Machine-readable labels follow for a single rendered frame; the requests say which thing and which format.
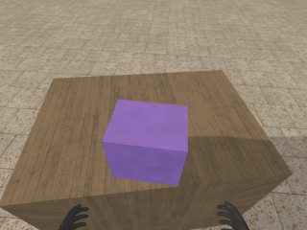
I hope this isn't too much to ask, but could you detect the robot left hand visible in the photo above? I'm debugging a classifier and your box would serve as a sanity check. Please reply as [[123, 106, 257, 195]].
[[58, 204, 89, 230]]

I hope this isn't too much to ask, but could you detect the pedestal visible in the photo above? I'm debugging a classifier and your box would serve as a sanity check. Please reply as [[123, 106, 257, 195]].
[[0, 70, 293, 230]]

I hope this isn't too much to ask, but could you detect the carton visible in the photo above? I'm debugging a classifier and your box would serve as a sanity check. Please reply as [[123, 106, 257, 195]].
[[102, 99, 188, 186]]

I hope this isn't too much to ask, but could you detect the robot right hand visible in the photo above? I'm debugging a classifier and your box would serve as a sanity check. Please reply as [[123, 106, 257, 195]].
[[216, 201, 249, 230]]

